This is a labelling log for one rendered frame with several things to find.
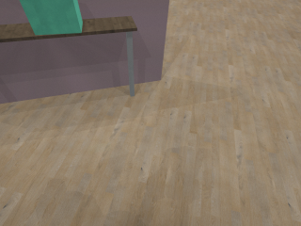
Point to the carton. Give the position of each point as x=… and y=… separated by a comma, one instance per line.
x=51, y=17

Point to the table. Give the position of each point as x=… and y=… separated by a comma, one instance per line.
x=94, y=26

